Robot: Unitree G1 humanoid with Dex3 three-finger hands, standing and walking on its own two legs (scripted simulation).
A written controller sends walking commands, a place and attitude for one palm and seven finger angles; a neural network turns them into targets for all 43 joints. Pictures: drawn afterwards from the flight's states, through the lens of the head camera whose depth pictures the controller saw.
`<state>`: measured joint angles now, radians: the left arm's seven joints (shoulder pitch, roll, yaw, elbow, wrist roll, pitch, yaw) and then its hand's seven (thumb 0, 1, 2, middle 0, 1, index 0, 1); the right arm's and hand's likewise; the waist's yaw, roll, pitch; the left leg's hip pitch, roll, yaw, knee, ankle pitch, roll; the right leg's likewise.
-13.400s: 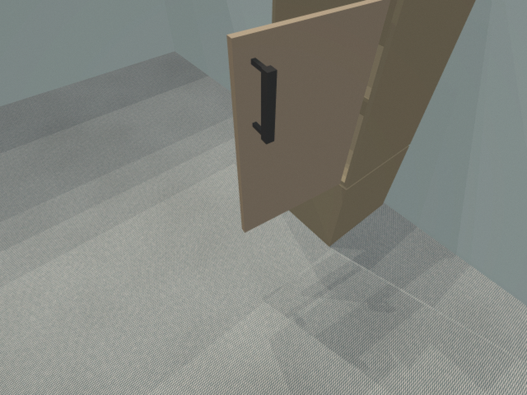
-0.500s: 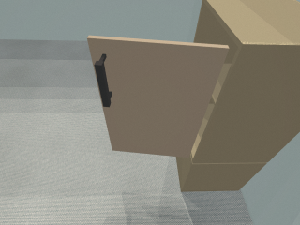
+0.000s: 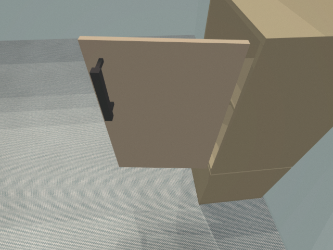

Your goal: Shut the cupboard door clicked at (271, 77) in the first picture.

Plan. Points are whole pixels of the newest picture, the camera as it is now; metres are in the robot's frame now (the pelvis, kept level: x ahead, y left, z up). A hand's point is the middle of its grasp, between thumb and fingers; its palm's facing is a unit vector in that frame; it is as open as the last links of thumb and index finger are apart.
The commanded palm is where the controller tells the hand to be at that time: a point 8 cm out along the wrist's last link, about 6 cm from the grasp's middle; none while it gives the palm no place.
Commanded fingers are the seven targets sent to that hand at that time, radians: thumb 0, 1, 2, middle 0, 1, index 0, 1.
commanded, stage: come to a stop and stand still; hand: left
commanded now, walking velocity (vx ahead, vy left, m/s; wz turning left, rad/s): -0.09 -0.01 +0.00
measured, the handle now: (104, 91) +0.47 +0.19 +0.12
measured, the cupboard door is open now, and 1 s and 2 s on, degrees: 83 83 83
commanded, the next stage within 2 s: look again from close up in 0.98 s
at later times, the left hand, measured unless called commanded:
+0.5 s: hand out of the picture +0.02 +0.19 -0.18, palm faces +0.05 -0.97 -0.23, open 7.4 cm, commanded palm none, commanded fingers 0.00 0.90 0.90 -0.20 -0.30 -0.20 -0.30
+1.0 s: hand out of the picture -0.01 +0.23 -0.17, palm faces +0.03 -0.98 -0.21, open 7.4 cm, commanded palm none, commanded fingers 0.00 0.90 0.90 -0.20 -0.30 -0.20 -0.30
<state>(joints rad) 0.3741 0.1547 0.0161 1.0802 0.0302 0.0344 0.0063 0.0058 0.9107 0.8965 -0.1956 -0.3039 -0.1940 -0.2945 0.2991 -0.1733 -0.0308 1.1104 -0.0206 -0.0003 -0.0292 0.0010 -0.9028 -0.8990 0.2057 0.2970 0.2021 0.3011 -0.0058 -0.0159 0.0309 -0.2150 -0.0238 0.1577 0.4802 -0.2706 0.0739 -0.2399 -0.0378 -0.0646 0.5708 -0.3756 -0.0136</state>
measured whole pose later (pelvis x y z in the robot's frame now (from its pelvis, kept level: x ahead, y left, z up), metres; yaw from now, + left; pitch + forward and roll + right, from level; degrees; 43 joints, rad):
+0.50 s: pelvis +0.01 +0.01 +0.00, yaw +1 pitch +0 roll -1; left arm 0.29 0.17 0.01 1.02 0.02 -0.01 0.07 0.01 0.92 0.90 -0.20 -0.30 -0.20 -0.29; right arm 0.18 -0.18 -0.04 1.03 0.00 0.02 -0.02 0.01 -0.92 -0.90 0.20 0.30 0.20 0.30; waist 0.01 0.00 0.07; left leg -0.25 0.00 0.11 0.58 -0.34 0.04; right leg -0.21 -0.02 -0.10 0.55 -0.33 0.00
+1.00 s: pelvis -0.01 +0.05 +0.00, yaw +1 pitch +0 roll +0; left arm 0.31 0.17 -0.01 1.04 0.02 0.01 0.03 0.01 0.91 0.90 -0.20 -0.30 -0.19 -0.29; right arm 0.27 -0.19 0.01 1.04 -0.01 -0.01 -0.01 0.00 -0.91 -0.90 0.20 0.30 0.20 0.30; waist 0.01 0.01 0.03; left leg -0.22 -0.09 0.14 0.42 -0.22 0.13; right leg -0.22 -0.07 -0.01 0.48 -0.27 0.02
